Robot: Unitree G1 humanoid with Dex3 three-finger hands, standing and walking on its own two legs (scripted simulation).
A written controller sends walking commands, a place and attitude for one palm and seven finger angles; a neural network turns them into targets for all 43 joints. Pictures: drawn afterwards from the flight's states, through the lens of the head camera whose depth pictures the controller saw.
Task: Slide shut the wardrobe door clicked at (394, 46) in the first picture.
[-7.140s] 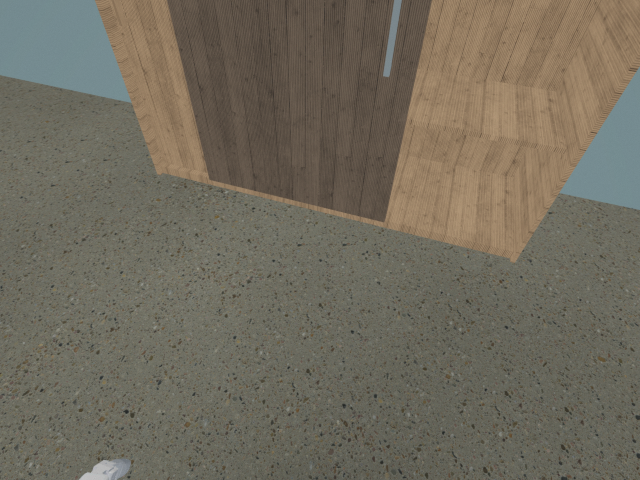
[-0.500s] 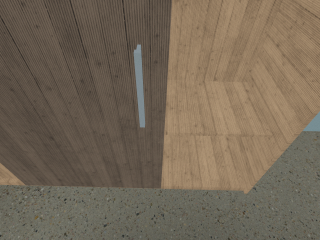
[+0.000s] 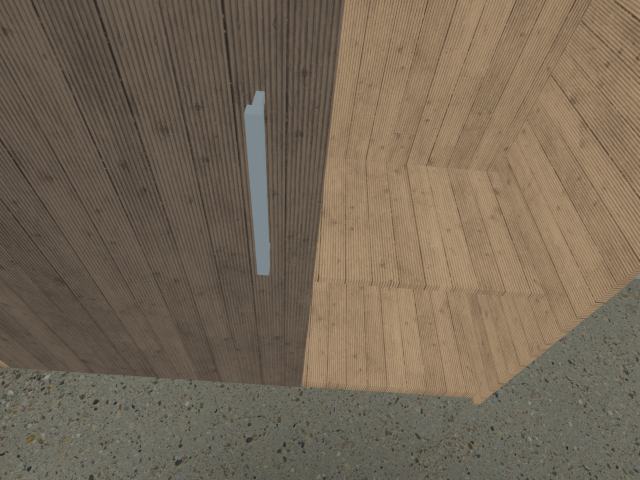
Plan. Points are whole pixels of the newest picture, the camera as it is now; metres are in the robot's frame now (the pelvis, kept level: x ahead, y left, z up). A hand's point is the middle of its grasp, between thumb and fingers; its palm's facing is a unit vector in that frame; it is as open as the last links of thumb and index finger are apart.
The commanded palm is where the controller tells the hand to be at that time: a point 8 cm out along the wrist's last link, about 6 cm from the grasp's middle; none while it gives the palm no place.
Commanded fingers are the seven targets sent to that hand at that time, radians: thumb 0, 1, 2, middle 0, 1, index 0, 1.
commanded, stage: come to a stop and stand still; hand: left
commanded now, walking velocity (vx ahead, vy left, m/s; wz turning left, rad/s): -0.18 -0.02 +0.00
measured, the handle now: (261, 197) +0.44 +0.13 +0.10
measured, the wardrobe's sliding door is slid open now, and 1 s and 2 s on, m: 0.55 0.55 0.55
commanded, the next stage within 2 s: look again from close up in 1.86 s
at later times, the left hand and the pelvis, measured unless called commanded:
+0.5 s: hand out of the picture +0.03 +0.14 -0.15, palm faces +0.03 -0.97 -0.24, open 7.3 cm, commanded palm none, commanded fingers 0.00 0.90 0.90 -0.20 -0.30 -0.20 -0.30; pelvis +0.00 -0.04 +0.02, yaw +1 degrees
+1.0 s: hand out of the picture -0.04 +0.08 -0.15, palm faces +0.09 -0.98 -0.15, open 7.3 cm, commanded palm none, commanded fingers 0.00 0.90 0.90 -0.20 -0.30 -0.20 -0.30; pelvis +0.01 -0.06 +0.02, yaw +2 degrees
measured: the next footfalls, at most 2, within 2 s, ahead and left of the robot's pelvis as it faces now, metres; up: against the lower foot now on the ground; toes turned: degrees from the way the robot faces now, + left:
right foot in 0.16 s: +0.02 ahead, -0.12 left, +0.00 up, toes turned -2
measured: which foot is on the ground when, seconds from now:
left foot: down 0.00-1.00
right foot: up 0.00-0.14, down 0.16-1.00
